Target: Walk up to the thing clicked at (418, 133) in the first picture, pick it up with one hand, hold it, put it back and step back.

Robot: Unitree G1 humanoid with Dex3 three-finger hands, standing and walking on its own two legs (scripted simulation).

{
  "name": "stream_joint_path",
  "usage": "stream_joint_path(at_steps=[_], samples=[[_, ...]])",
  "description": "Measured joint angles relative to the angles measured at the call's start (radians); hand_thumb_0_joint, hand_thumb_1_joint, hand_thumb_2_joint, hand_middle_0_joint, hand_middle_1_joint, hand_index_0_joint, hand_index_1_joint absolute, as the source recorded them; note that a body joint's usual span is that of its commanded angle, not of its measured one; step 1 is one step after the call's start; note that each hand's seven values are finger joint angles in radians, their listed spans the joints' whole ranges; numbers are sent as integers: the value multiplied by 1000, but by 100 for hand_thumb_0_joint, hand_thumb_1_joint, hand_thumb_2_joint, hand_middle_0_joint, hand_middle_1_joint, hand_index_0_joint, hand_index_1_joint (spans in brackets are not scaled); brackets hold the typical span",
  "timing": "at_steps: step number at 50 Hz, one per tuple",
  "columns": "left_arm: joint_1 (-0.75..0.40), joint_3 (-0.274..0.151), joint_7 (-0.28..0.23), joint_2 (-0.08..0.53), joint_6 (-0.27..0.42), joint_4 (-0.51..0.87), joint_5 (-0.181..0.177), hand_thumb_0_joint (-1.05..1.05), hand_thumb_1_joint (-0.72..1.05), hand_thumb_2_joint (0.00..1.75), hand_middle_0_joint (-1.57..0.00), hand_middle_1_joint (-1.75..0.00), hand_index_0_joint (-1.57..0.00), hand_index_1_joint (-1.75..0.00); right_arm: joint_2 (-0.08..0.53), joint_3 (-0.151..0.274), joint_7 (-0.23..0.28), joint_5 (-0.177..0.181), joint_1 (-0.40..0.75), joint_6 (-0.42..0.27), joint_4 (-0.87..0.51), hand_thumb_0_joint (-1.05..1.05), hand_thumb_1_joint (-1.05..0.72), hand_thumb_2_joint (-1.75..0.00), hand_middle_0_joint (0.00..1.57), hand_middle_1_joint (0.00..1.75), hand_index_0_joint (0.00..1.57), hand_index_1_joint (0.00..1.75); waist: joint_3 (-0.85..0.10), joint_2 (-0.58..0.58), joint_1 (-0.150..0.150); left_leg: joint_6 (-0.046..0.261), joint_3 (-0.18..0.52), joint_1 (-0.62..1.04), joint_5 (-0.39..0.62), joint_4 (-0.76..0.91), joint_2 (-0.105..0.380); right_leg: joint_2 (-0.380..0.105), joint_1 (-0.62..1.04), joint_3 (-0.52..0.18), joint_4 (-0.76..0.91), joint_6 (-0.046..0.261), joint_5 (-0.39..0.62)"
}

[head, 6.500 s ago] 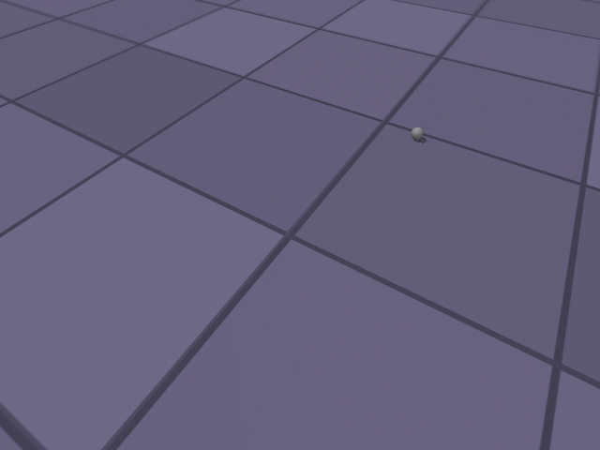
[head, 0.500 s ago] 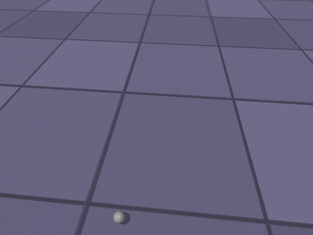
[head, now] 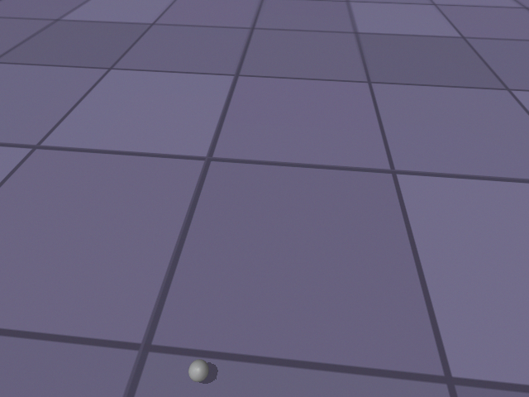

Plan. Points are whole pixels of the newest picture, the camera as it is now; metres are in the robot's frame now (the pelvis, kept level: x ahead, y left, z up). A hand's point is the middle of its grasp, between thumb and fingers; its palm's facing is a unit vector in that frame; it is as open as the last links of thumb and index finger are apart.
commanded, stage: walk up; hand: left
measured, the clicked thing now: (198, 370) +0.39 +0.23 -0.75
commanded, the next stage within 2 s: stand in 0.06 s
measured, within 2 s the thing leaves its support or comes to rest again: neither
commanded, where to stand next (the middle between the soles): +0.03 +0.00 m, yaw -1 degrees
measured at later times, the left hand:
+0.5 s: hand out of the picture +0.07 +0.25 -0.15, palm faces -0.02 -0.94 -0.35, open 7.3 cm
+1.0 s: hand out of the picture +0.05 +0.25 -0.16, palm faces -0.04 -0.94 -0.34, open 7.3 cm
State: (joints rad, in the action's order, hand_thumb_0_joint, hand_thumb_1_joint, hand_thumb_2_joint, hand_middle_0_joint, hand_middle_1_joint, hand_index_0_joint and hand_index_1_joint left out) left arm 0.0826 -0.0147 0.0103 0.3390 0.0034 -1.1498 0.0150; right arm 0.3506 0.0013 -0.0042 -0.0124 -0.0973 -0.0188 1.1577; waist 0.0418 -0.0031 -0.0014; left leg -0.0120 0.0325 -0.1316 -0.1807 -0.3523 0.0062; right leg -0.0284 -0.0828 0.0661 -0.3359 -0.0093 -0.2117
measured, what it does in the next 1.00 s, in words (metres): stands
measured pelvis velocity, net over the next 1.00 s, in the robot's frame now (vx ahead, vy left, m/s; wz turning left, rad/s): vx -0.01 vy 0.00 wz -0.01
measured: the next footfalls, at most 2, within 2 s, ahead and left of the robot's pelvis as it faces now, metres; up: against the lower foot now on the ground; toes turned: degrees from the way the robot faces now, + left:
none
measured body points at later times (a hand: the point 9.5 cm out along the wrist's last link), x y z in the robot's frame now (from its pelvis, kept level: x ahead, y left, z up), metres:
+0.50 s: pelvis -0.01 +0.00 +0.00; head +0.00 +0.00 +0.45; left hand +0.07 +0.30 -0.13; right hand +0.08 -0.30 -0.13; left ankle +0.01 +0.13 -0.75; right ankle -0.02 -0.12 -0.75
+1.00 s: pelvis -0.01 +0.00 +0.00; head +0.00 +0.00 +0.45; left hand +0.06 +0.30 -0.13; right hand +0.05 -0.30 -0.14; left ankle +0.01 +0.13 -0.75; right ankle -0.02 -0.12 -0.75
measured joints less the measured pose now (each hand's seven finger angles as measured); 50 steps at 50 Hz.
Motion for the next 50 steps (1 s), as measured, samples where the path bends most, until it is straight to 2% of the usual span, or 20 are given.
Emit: stream_joint_path(at_steps=[20,50], samples=[[-6,9,-5,4,5,1,-4,0,91,90,-20,-30,-20,-30,1,-12,-3,3,32,8,-13,0,-90,-90,20,30,21,30,17,17,-3,-4,-7,10,25,33,5,5,4,-7,28,2,25],[40,18,-1,10,4,6,0,0,91,90,-20,-30,-20,-30,2,-6,-9,-1,-19,12,4,0,-90,-90,20,30,21,30,8,6,2,-5,-6,-11,29,27,6,5,-20,-7,15,4,25]])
